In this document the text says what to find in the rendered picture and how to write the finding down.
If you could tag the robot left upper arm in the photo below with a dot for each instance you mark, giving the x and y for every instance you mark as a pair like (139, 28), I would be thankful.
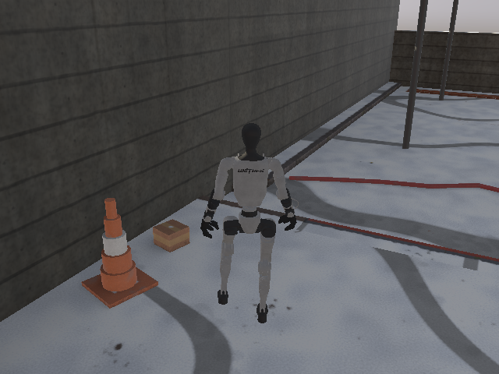
(221, 178)

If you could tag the humanoid robot torso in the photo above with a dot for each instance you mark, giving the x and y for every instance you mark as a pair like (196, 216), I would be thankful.
(250, 188)

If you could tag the left robot hand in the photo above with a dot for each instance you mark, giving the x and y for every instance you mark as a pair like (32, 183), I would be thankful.
(207, 225)

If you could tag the robot left forearm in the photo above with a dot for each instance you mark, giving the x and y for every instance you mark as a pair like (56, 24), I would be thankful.
(211, 208)

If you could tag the right robot hand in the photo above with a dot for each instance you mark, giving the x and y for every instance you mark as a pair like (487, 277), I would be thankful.
(286, 219)

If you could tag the robot right forearm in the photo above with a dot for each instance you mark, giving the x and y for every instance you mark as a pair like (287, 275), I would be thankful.
(287, 205)

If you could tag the robot right upper arm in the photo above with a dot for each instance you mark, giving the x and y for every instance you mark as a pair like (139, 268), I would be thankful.
(279, 177)

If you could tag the robot right thigh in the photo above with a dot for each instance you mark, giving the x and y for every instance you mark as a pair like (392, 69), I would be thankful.
(267, 236)

